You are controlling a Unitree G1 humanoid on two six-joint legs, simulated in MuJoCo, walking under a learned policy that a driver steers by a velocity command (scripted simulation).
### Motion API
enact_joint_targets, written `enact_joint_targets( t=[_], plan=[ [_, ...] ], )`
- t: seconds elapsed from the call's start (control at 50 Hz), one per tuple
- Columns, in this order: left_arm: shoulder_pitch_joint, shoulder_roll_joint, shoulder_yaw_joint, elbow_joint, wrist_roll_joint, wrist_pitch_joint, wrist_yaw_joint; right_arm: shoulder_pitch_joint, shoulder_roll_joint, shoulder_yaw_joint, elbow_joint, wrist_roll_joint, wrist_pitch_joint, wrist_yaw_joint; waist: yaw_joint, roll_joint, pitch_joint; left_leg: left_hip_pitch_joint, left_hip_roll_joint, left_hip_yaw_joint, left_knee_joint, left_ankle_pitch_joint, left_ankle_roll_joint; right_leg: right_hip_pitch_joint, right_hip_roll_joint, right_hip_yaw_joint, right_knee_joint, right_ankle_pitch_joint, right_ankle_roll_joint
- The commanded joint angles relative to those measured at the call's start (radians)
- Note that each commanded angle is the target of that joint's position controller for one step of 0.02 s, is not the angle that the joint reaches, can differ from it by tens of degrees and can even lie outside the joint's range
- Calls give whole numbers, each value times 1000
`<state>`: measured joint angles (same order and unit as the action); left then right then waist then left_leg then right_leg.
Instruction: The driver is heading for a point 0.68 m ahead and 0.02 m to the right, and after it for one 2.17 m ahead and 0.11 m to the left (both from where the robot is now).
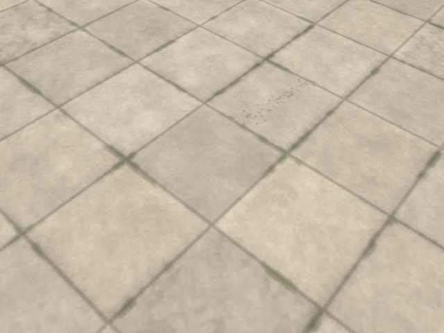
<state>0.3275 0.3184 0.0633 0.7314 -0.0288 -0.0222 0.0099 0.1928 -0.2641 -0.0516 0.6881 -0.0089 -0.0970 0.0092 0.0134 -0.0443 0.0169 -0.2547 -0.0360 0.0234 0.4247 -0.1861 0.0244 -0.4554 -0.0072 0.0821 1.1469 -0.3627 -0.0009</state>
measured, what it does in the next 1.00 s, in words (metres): walks ahead: right foot, then left foot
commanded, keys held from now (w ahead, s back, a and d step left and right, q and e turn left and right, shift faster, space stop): w+e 0.28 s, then w+q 0.58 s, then q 0.14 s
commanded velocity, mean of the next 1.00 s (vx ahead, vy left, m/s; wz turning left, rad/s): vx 0.48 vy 0.00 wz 0.01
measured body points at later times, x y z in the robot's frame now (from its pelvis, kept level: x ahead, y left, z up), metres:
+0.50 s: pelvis +0.25 -0.09 +0.00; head +0.29 -0.11 +0.44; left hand +0.46 +0.13 -0.09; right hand +0.27 -0.38 -0.13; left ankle +0.21 +0.09 -0.65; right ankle +0.29 -0.17 -0.74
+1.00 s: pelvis +0.53 -0.07 -0.02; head +0.58 -0.07 +0.43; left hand +0.59 +0.21 -0.14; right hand +0.72 -0.33 -0.11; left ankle +0.61 +0.00 -0.74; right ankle +0.36 -0.21 -0.63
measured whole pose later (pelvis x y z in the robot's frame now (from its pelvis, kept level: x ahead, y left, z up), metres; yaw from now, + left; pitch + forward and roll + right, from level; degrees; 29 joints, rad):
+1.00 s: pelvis +0.53 -0.07 -0.02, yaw +4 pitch +2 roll -1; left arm 0.26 0.29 0.05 0.79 -0.01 -0.06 0.01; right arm 0.12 -0.30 -0.06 0.67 0.01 -0.04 0.04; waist 0.01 0.01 0.08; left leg -0.47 -0.06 0.03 0.60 -0.17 0.10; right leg -0.27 0.00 -0.02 1.20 -0.54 0.04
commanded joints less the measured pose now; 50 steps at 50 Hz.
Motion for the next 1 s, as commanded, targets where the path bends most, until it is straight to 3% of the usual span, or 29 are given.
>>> enact_joint_targets(
  t=[0.02, 0.08, 0.18, 0.26, 0.3, 0.32, 0.34, 0.36, 0.38, 0.4, 0.42, 0.44, 0.46, 0.5, 0.56, 0.64, 0.72, 0.8, 0.86, 0.88, 0.9, 0.92, 0.94, 0.96, 0.98, 1.0],
  plan=[
    [-32, 48, 17, -95, 0, -4, -10, 30, -103, -32, -23, 0, -17, -3, -29, 155, 9, 163, 277, -238, -245, 101, 158, -235, -99, 25, -4, 74, 17],
    [-96, 28, 8, -130, 8, -2, -17, 41, -142, -46, 8, 4, -20, -6, -34, 120, 22, 174, 292, -148, -274, 210, 180, -276, -112, 20, -120, 159, 33],
    [-233, 11, -7, -169, 7, -19, -48, 66, -188, -54, 47, 13, -6, -12, -79, 93, 43, 199, 270, 17, -275, 281, 145, -208, -92, -49, -391, 378, 9],
    [-320, 28, -3, -219, 4, -16, -68, 113, -224, -64, 82, 33, 14, -13, -88, 98, 63, 300, 307, 75, -228, 372, 114, -190, -67, -97, -498, 312, -38],
    [-297, 48, 9, -229, 12, -12, -69, 132, -247, -70, 94, 42, 26, -16, -55, 118, 22, 323, 314, 101, -118, 663, 100, -74, -9, -140, -525, 207, -81],
    [-216, 72, 25, -215, 16, -11, -65, 141, -255, -68, 104, 45, 32, -16, 3, 119, -32, 310, 310, 113, -2, 801, 92, 63, 29, -153, -553, 183, -110],
    [-57, 112, 51, -170, 14, -8, -53, 142, -238, -56, 110, 44, 35, -17, 93, 97, -111, 223, 280, 143, 176, 815, 69, 308, 62, -156, -620, 253, -144],
    [108, 191, 76, -136, 15, 1, -33, 153, -186, -29, 91, 16, 28, -17, 157, -4, -224, -28, 234, 154, 476, 462, 33, 634, -88, 46, -599, 309, -193],
    [90, 274, 76, -140, 18, -7, -28, 277, -63, 14, 64, 3, 11, 1, 43, -229, -373, -380, 53, 61, 824, -408, -17, 885, -374, 587, -707, 130, -364],
    [110, 176, 52, -153, 24, -18, -32, 177, -182, -14, 88, 42, -5, 8, 130, -68, -409, -432, 64, -118, 923, -415, -4, 842, -394, 641, -792, 72, -348],
    [67, 150, 40, -134, 32, -29, -36, 75, -208, -25, 46, 73, -9, 11, 124, -52, -236, -495, 96, -109, 921, -334, 4, 709, -358, 456, -812, 162, -301],
    [9, 129, 33, -121, 28, -37, -36, 49, -185, -19, 43, 63, -11, 5, 79, -8, -147, -473, 141, -100, 847, -243, 4, 571, -311, 327, -829, 253, -266],
    [-45, 95, 25, -118, 32, -44, -38, 48, -180, -22, 51, 43, -5, 0, 43, -14, -92, -435, 167, -99, 790, -183, -5, 465, -273, 237, -857, 319, -246],
    [-95, 60, 18, -113, 41, -64, -39, 125, -154, -24, 84, 43, 25, -1, -12, -40, -73, -325, 187, -116, 758, -95, -20, 348, -241, 134, -935, 349, -233],
    [-107, 63, 24, -75, 46, -91, -34, 115, -114, -21, 88, 41, 55, -9, -30, -12, -14, -359, 180, -136, 695, -4, -45, 293, -230, 10, -1003, 416, -225],
    [-90, 68, 27, -37, 49, -92, -17, 34, -94, -20, 67, 35, 48, -2, -8, -6, 28, -423, 157, -145, 487, 212, -53, 342, -199, -123, -1027, 450, -185],
    [-45, 98, 35, 1, 39, -81, -6, -89, -62, -3, 23, 30, 41, 22, 46, 16, 76, -427, 145, -70, 298, 300, -32, 409, -220, -198, -1043, 472, -164],
    [7, 120, 46, 40, 23, -48, 1, -180, -59, 2, -41, 30, 40, 50, 72, 19, 98, -494, 125, -12, 209, 191, 9, 572, -268, -234, -967, 605, -156],
    [-17, 158, 55, 37, 16, -23, 15, -135, -93, -17, -66, 32, 47, 62, 15, -35, 21, -355, 43, 74, 203, 44, 63, 618, -271, -274, -797, 1046, -124],
    [-37, 167, 57, 30, 17, -13, 22, -50, -123, -34, -53, 28, 51, 60, -37, -48, -26, -248, 0, 98, 204, 8, 85, 602, -257, -284, -657, 1193, -107],
    [-61, 166, 53, 21, 11, -8, 28, 97, -173, -62, -21, 25, 50, 49, -120, -32, -102, -39, -40, 94, 133, 84, 117, 520, -220, -300, -450, 1186, -74],
    [-58, 140, 41, 2, 20, -20, 32, 220, -245, -89, -1, 19, 56, 27, -177, 60, -189, 251, 49, -71, 85, 305, 170, 295, -160, -295, -158, 859, -15],
    [82, -5, -5, -42, 62, -47, 8, 172, -352, -100, -25, 7, 53, 17, -30, 321, -311, 636, 355, -598, 111, 570, 394, -170, 61, -208, 239, -260, 67],
    [9, 89, 5, -27, 38, -76, -7, 210, -281, -84, -55, 7, 48, 19, -127, 150, -485, 672, 400, -738, 25, 579, 435, -208, 67, 21, 340, -309, 56],
    [-96, 119, 14, -65, 0, -84, -10, 151, -237, -71, -61, 8, 43, 21, -127, 108, -348, 569, 360, -566, 5, 638, 381, -257, 12, 39, 296, -225, 35],
    [-124, 104, 9, -74, 9, -87, -1, 92, -204, -65, -60, 27, 42, 19, -85, 40, -213, 412, 303, -455, -10, 627, 330, -266, -28, 16, 202, -149, 31]
  ],
)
